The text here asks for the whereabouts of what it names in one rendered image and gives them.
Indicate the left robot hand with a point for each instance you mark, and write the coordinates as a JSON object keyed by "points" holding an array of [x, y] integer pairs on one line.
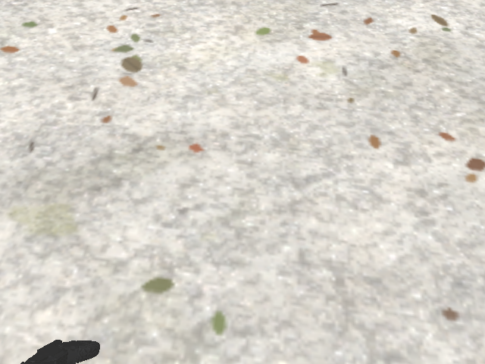
{"points": [[71, 352]]}

